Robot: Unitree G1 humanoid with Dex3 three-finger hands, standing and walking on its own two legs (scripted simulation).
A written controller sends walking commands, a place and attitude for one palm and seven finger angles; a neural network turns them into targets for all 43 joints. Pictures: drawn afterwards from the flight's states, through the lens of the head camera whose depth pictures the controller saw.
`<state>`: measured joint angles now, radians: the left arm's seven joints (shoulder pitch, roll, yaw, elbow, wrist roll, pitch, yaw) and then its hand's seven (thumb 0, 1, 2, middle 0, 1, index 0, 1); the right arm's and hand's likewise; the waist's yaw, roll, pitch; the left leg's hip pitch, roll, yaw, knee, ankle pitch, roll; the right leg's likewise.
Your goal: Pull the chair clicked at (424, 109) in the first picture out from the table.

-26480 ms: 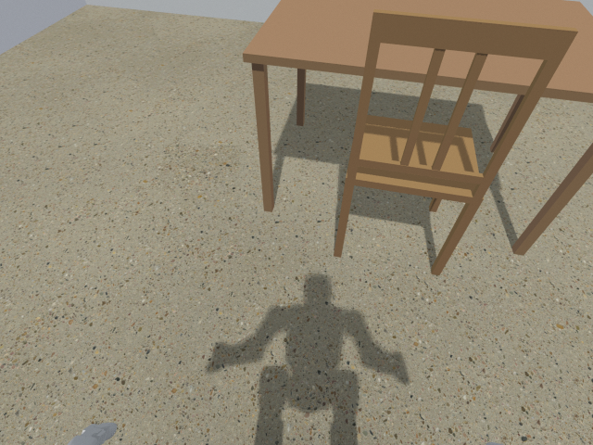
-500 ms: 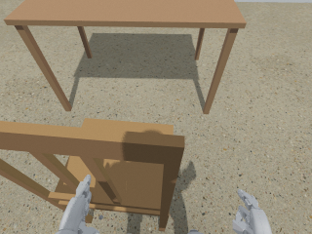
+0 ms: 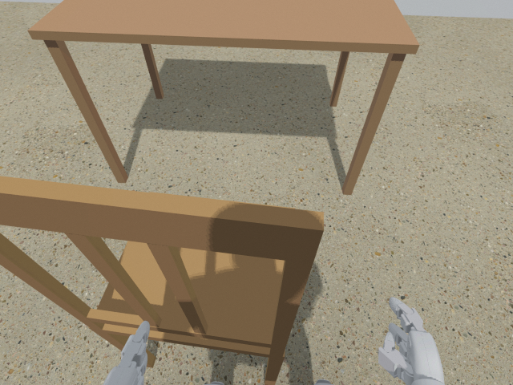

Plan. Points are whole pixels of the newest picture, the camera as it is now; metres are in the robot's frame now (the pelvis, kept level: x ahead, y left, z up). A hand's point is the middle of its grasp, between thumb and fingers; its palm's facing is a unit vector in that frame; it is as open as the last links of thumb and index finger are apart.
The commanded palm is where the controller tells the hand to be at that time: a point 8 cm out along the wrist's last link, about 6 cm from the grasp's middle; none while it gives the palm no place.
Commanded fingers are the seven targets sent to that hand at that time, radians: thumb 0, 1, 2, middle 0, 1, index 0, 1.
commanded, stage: draw the hand back to the body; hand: left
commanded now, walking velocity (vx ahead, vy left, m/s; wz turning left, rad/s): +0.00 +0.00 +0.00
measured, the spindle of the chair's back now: (126, 288) +0.27 +0.22 +0.00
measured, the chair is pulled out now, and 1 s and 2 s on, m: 0.62 0.62 0.61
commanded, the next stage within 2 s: step back with the hand held close in 1.64 s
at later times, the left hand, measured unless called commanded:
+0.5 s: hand (118, 376) +0.14 +0.17 +0.08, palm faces +0.00 -1.00 -0.08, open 17.5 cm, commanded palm +0.10 +0.23 +0.10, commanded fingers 0.00 -0.44 0.25 -0.01 -0.02 -0.01 -0.02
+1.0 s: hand (36, 316) +0.18 +0.24 +0.15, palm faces +0.36 -0.83 -0.43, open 13.0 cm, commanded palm +0.13 +0.28 +0.20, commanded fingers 0.00 0.47 0.69 -0.14 -0.21 -0.14 -0.21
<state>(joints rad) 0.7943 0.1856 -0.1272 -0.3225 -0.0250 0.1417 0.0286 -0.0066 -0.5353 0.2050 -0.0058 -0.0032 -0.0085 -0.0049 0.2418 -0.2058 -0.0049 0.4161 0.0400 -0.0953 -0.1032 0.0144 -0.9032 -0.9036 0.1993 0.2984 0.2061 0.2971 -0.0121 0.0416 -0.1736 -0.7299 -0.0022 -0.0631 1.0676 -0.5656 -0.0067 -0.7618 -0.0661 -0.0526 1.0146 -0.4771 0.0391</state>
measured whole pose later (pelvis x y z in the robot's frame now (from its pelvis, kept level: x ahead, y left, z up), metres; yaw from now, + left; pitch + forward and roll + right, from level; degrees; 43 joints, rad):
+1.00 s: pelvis +0.01 -0.01 +0.06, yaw +0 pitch -1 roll -1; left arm 0.65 0.33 0.19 -0.42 -0.05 0.02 0.17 0.00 0.12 0.53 -0.10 -0.14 -0.12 -0.15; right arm 0.21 -0.21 0.03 0.59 0.03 -0.13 -0.12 0.01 -0.90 -0.90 0.20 0.30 0.20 0.30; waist 0.06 0.08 -0.02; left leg -0.21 0.01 -0.05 0.64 -0.41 -0.01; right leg -0.25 -0.05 -0.06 0.60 -0.33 0.03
